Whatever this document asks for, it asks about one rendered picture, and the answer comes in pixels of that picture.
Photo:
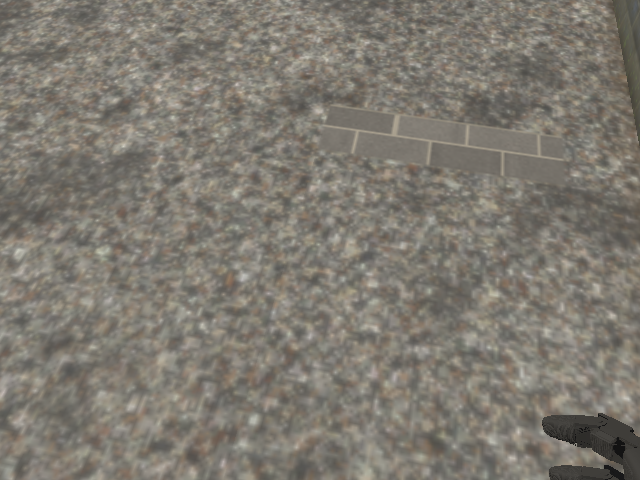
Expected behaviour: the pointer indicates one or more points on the robot right hand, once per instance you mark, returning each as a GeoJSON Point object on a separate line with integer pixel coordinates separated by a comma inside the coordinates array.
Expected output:
{"type": "Point", "coordinates": [606, 436]}

